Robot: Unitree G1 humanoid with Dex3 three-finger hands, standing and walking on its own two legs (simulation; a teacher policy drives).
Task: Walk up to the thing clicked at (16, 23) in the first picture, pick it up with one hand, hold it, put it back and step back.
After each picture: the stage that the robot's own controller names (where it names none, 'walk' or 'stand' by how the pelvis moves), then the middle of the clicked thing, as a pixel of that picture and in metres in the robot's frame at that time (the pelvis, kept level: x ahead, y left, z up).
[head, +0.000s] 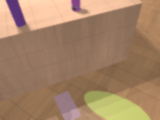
stand; (14, 6) +0.93 +0.45 +0.00
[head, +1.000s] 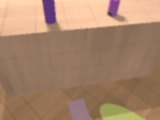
walk; (48, 1) +0.87 +0.20 +0.03
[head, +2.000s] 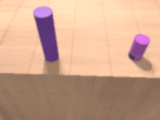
walk; (48, 37) +0.55 +0.20 +0.02
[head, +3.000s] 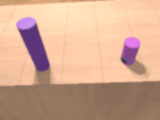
stand; (35, 47) +0.53 +0.21 +0.02
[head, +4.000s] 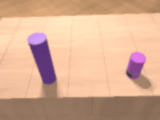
stand; (43, 61) +0.49 +0.20 +0.00
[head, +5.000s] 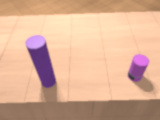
stand; (43, 64) +0.46 +0.19 -0.01
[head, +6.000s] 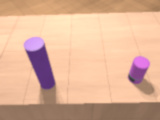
stand; (41, 66) +0.45 +0.20 -0.01
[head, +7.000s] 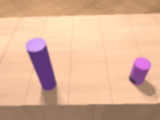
stand; (43, 67) +0.45 +0.19 -0.01
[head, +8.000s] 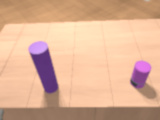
rise first; (45, 69) +0.45 +0.20 +0.00
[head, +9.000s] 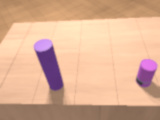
go down; (50, 67) +0.46 +0.19 +0.00
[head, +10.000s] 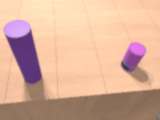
go down; (26, 56) +0.44 +0.18 +0.04
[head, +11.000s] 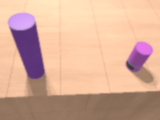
approach; (30, 51) +0.45 +0.18 +0.06
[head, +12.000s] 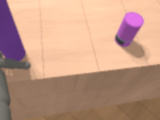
close; (3, 29) +0.48 +0.20 +0.09
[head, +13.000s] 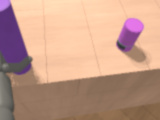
lift; (10, 41) +0.45 +0.19 +0.09
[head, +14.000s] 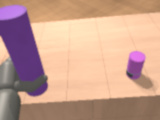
lift; (26, 57) +0.33 +0.16 +0.21
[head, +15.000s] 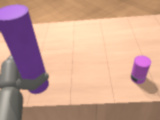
hold; (27, 56) +0.33 +0.17 +0.21
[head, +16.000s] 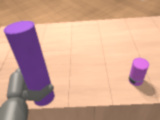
hold; (33, 68) +0.32 +0.16 +0.16
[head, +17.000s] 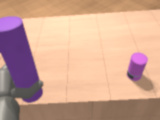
hold; (21, 65) +0.33 +0.19 +0.17
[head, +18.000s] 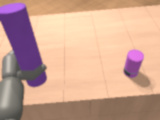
crouch; (26, 49) +0.39 +0.18 +0.16
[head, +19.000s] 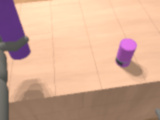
lower; (7, 21) +0.49 +0.20 +0.17
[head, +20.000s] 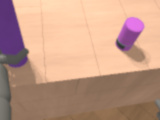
lower; (7, 32) +0.48 +0.19 +0.09
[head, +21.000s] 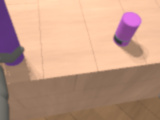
lower; (1, 31) +0.48 +0.20 +0.09
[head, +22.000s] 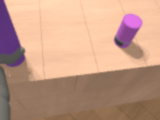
lower; (2, 32) +0.48 +0.20 +0.09
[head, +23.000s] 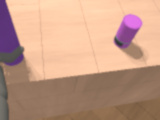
lower; (1, 30) +0.48 +0.20 +0.09
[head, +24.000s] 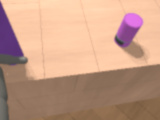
open; (0, 33) +0.47 +0.20 +0.09
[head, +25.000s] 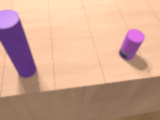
sink last; (18, 49) +0.45 +0.19 +0.06
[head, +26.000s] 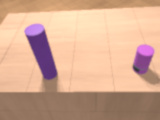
stand; (43, 54) +0.49 +0.21 +0.05
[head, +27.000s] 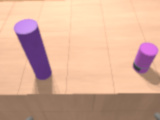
stand; (36, 53) +0.45 +0.20 +0.06
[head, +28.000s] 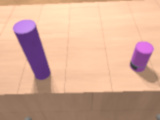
stand; (35, 53) +0.46 +0.21 +0.06
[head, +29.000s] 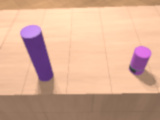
stand; (39, 56) +0.47 +0.20 +0.03
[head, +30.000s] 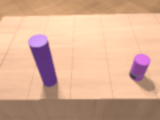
stand; (44, 63) +0.47 +0.19 +0.00
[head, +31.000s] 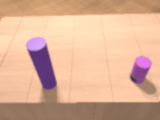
stand; (43, 66) +0.45 +0.19 -0.01
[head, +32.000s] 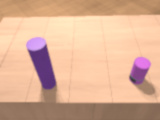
stand; (43, 66) +0.46 +0.19 -0.01
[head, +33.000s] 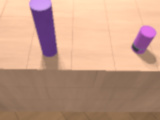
walk; (45, 31) +0.54 +0.16 +0.02
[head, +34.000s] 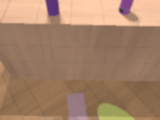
walk; out of the picture +0.83 +0.21 +0.01
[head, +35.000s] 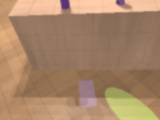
stand; out of the picture +1.12 +0.21 +0.01
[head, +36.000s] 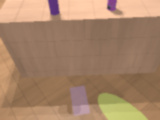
stand; out of the picture +1.05 +0.21 +0.00
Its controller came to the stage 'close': yes
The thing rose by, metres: 0.24
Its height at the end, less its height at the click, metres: +0.00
